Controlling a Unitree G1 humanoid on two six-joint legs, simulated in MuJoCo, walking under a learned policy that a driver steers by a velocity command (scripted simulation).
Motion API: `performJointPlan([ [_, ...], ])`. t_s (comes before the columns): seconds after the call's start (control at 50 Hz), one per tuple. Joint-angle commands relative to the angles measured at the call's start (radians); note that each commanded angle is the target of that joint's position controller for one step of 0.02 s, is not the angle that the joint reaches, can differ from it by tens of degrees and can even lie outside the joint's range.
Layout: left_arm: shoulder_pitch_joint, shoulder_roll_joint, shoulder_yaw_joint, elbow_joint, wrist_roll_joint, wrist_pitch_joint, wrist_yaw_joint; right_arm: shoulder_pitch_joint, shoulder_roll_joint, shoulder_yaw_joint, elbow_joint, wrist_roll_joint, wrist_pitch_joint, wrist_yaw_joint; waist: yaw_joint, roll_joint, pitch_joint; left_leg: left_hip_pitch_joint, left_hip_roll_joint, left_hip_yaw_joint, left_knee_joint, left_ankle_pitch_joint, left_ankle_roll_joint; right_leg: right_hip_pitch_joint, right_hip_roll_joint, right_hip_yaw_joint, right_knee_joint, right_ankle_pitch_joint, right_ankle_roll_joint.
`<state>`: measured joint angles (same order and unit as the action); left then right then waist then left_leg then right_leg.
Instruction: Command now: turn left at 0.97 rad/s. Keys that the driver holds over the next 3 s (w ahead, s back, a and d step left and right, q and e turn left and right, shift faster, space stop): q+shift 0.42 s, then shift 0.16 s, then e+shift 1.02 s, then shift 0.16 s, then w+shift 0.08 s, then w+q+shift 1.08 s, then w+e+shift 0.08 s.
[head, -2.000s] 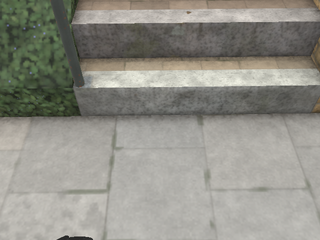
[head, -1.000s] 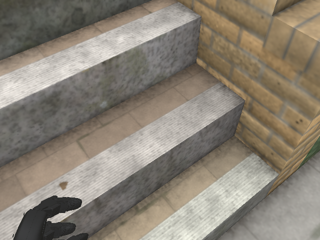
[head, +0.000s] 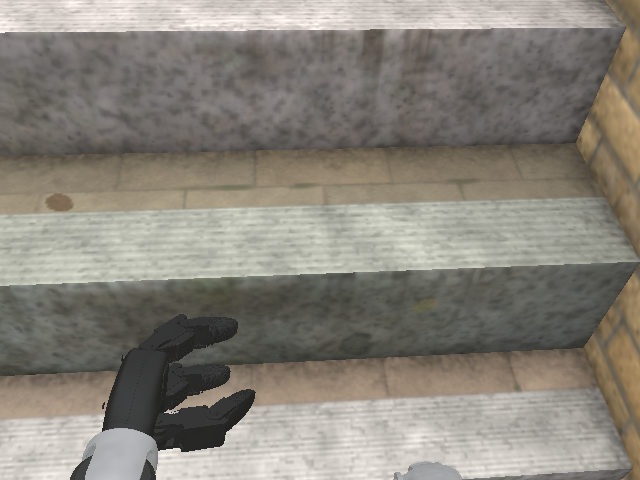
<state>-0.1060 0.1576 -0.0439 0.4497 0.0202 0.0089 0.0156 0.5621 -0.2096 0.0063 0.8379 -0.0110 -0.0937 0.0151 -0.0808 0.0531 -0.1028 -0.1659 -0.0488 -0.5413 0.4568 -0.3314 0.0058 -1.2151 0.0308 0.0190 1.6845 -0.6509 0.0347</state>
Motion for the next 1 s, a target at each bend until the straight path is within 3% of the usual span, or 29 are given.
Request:
performJointPlan([
  [0.02, -0.09, 0.145, 0.076, -0.137, -0.042, 0.006, -0.077, -0.259, -0.361, -0.133, -0.12, 0.017, -0.022, 0.065, 0.291, 0.135, -0.129, -0.353, 0.105, -0.08, -0.162, 1.646, 0.187, 0.727, 0.124, -0.224, -0.479, 0.22, -0.037],
  [0.04, 0.245, 0.182, 0.102, 0.03, -0.013, 0.005, -0.068, -0.261, -0.189, -0.099, -0.172, -0.03, -0.031, 0.093, 0.274, -0.034, -0.454, -0.305, 0.004, -0.064, 0.153, 1.421, 0.149, 1.149, 0.053, 0.139, -0.754, 0.511, -0.172],
  [0.06, 0.401, 0.256, 0.105, 0.124, 0.026, 0.009, -0.059, -0.03, 0.064, -0.041, -0.188, -0.065, -0.016, 0.098, 0.135, -0.602, -0.67, -0.625, -0.252, 0.031, 0.517, 0.111, 0.031, 1.509, -0.388, 0.842, -1.013, 0.883, -0.568],
  [0.08, 0.524, 0.265, 0.118, 0.09, 0.078, -0.014, -0.055, -0.039, -0.099, -0.096, -0.073, 0.0, -0.006, 0.096, 0.278, -0.439, -0.502, -0.683, -0.201, -0.042, 1.219, 0.036, -0.043, 1.298, -0.491, 1.076, -1.1, 0.841, -0.554],
  [0.1, 0.451, 0.3, 0.109, 0.144, 0.06, -0.079, -0.045, -0.172, -0.083, -0.119, -0.12, 0.027, -0.003, 0.067, 0.202, -0.383, -0.232, -0.853, -0.163, 0.046, 1.41, 0.088, -0.062, 1.095, -0.484, 0.958, -1.135, 0.643, -0.458],
  [0.12, 0.275, 0.252, 0.094, 0.194, 0.035, -0.107, -0.041, -0.246, -0.109, -0.124, -0.139, 0.034, -0.009, 0.031, 0.113, -0.311, -0.102, -0.904, -0.072, 0.189, 1.471, 0.147, -0.071, 0.898, -0.446, 0.691, -1.017, 0.532, -0.378],
  [0.16, 0.08, -0.052, 0.017, 0.256, -0.01, -0.123, -0.013, -0.273, -0.108, -0.082, -0.107, -0.025, 0.017, -0.001, 0.047, 0.001, -0.031, -0.732, 0.081, 0.328, 1.243, 0.202, -0.023, 0.631, -0.34, 0.286, -1.003, 0.066, -0.226],
  [0.18, 0.045, -0.071, 0.017, 0.257, -0.03, -0.138, 0.021, -0.294, -0.072, -0.074, -0.122, -0.039, 0.032, 0.009, 0.019, -0.028, 0.025, -0.654, 0.098, 0.389, 1.177, 0.129, -0.035, 0.573, -0.303, 0.176, -1.05, 0.097, -0.184],
  [0.22, 0.09, -0.02, 0.039, 0.276, -0.03, -0.159, 0.085, -0.348, -0.057, -0.057, -0.12, -0.017, 0.031, 0.062, 0.038, -0.09, 0.006, -0.624, 0.108, 0.436, 1.227, 0.225, -0.015, 0.587, -0.262, 0.038, -1.073, 0.211, -0.155],
  [0.28, 0.111, 0.041, 0.045, 0.257, 0.033, -0.165, 0.095, -0.404, -0.087, -0.042, -0.121, 0.005, 0.022, 0.113, 0.053, -0.072, -0.001, -0.652, 0.087, 0.437, 1.309, 0.287, 0.045, 0.603, -0.291, -0.079, -1.093, 0.237, -0.189],
  [0.36, 0.121, 0.09, 0.035, 0.233, 0.035, -0.163, 0.068, -0.417, -0.17, -0.068, -0.126, -0.016, 0.024, 0.092, 0.059, -0.096, 0.006, -0.672, 0.103, 0.41, 1.288, 0.284, 0.026, 0.696, -0.404, -0.097, -1.066, 0.191, -0.21],
  [0.48, 0.174, 0.147, 0.037, 0.235, 0.044, -0.175, 0.054, -0.423, -0.129, -0.077, -0.151, -0.075, 0.046, 0.05, 0.097, -0.117, 0.082, -0.424, 0.177, 0.526, 0.647, 0.287, 0.012, 0.748, -0.452, -0.181, -0.843, 0.161, -0.074],
  [0.54, 0.079, 0.172, 0.015, 0.234, 0.038, -0.112, 0.009, -0.319, -0.089, -0.079, -0.055, -0.057, 0.047, 0.05, 0.056, -0.113, 0.136, -0.167, 0.152, 0.596, 0.07, 0.739, 0.023, 0.664, -0.539, -0.111, -0.743, 0.211, -0.06],
  [0.58, 0.02, 0.154, -0.018, 0.252, 0.034, -0.042, -0.039, -0.105, -0.107, -0.091, 0.108, -0.042, 0.02, 0.052, -0.01, -0.021, 0.165, 0.056, 0.117, 0.601, -0.335, 1.0, 0.064, 0.615, -0.486, -0.162, -0.495, 0.254, -0.014],
  [0.6, 0.097, 0.1, -0.042, 0.292, 0.044, -0.005, -0.066, -0.045, -0.156, -0.097, 0.164, -0.04, 0.002, 0.058, 0.021, 0.059, 0.153, 0.076, 0.125, 0.58, -0.498, 1.051, 0.104, 0.665, -0.401, -0.232, -0.268, 0.215, 0.013],
  [0.62, 0.316, -0.004, -0.057, 0.311, 0.045, 0.018, -0.116, -0.03, -0.309, -0.136, 0.164, -0.056, -0.023, 0.069, 0.142, 0.212, 0.079, 0.228, 0.267, 0.46, -0.135, 1.869, 0.253, 0.482, -0.283, -0.31, 0.016, -0.076, 0.048],
  [0.64, 0.386, 0.018, -0.046, 0.312, -0.006, 0.008, -0.125, -0.09, -0.313, -0.13, 0.117, -0.004, -0.042, 0.121, 0.168, 0.26, -0.067, 0.407, 0.401, 0.386, 0.069, 2.02, 0.339, 0.292, -0.195, -0.279, 0.126, -0.207, 0.133],
  [0.66, 0.329, 0.027, -0.039, 0.325, -0.024, -0.006, -0.112, -0.104, -0.263, -0.11, 0.105, 0.002, -0.053, 0.148, 0.134, 0.213, -0.109, 0.442, 0.394, 0.416, 0.053, 1.825, 0.302, 0.252, -0.199, -0.24, 0.066, -0.191, 0.14],
  [0.68, 0.207, 0.061, 0.056, 0.341, -0.095, 0.026, 0.004, -0.068, -0.206, -0.118, 0.057, -0.025, 0.002, 0.044, 0.005, -0.044, -0.137, 0.404, 0.469, 0.342, -0.005, 1.635, 0.272, 0.219, -0.119, -0.174, 0.335, -0.166, 0.041],
  [0.7, 0.19, 0.065, -0.013, 0.265, -0.042, -0.015, -0.055, -0.089, -0.288, -0.075, 0.128, -0.057, -0.008, 0.11, 0.129, 0.375, -0.107, 0.433, 0.437, 0.382, 0.119, 1.285, 0.318, 0.015, -0.127, 0.092, 0.494, -0.225, 0.057],
  [0.72, 0.199, 0.098, 0.002, 0.305, -0.048, -0.046, -0.068, -0.154, -0.228, -0.051, 0.065, -0.077, 0.017, 0.129, 0.093, 0.209, -0.078, 0.38, 0.472, 0.371, 0.093, 1.152, 0.318, -0.037, -0.076, 0.201, 0.6, -0.201, 0.041],
  [0.74, 0.207, 0.129, 0.008, 0.294, -0.047, -0.078, -0.067, -0.243, -0.272, -0.052, 0.0, -0.09, 0.051, 0.111, 0.108, 0.086, -0.088, 0.335, 0.519, 0.367, 0.042, 1.048, 0.36, -0.053, -0.044, 0.198, 0.68, -0.169, 0.043],
  [0.76, 0.276, 0.131, 0.012, 0.26, -0.039, -0.095, -0.044, -0.348, -0.31, -0.069, -0.066, -0.1, 0.077, 0.067, 0.136, -0.001, -0.071, 0.228, 0.655, 0.209, -0.081, 0.817, 0.462, -0.113, -0.058, 0.285, 0.755, 0.014, 0.044],
  [0.78, 0.255, 0.132, 0.007, 0.229, -0.033, -0.092, -0.033, -0.421, -0.329, -0.066, -0.097, -0.096, 0.079, 0.05, 0.168, -0.014, 0.007, 0.137, 0.695, 0.167, -0.19, 0.574, 0.486, -0.151, -0.066, 0.291, 0.754, 0.062, 0.047],
  [0.8, 0.213, 0.144, 0.013, 0.214, -0.019, -0.083, -0.032, -0.43, -0.296, -0.055, -0.108, -0.095, 0.067, 0.035, 0.158, -0.066, 0.031, 0.107, 0.643, 0.246, -0.236, 0.329, 0.426, -0.163, -0.059, 0.253, 0.76, 0.07, 0.04],
  [0.86, 0.124, 0.117, 0.006, 0.173, -0.003, -0.059, -0.036, -0.344, -0.223, -0.033, -0.151, -0.051, 0.042, -0.009, 0.091, 0.0, 0.018, 0.004, 0.429, 0.505, -0.276, 0.144, 0.313, -0.066, -0.062, 0.023, 0.587, 0.126, 0.041],
  [0.96, 0.067, 0.075, -0.049, 0.119, -0.009, -0.02, -0.065, -0.1, -0.296, -0.093, -0.012, -0.093, 0.031, -0.022, 0.05, 0.033, -0.009, 0.296, 0.536, 0.511, -0.266, 0.355, 0.293, -0.239, -0.108, 0.115, 0.246, -0.166, -0.041],
  [0.98, 0.108, 0.053, -0.055, 0.137, -0.006, -0.006, -0.101, -0.217, -0.338, -0.115, -0.049, -0.07, 0.032, 0.002, 0.103, 0.031, 0.009, 0.216, 0.529, 0.582, -0.339, 0.184, 0.298, -0.108, -0.098, 0.004, -0.046, -0.324, -0.031],
  [1.0, 0.11, 0.088, -0.043, 0.148, -0.007, 0.008, -0.112, -0.254, -0.349, -0.128, -0.084, -0.076, 0.028, 0.013, 0.085, 0.063, 0.011, 0.106, 0.515, 0.602, -0.375, 0.069, 0.284, 0.027, -0.064, -0.05, -0.126, -0.349, -0.033],
])
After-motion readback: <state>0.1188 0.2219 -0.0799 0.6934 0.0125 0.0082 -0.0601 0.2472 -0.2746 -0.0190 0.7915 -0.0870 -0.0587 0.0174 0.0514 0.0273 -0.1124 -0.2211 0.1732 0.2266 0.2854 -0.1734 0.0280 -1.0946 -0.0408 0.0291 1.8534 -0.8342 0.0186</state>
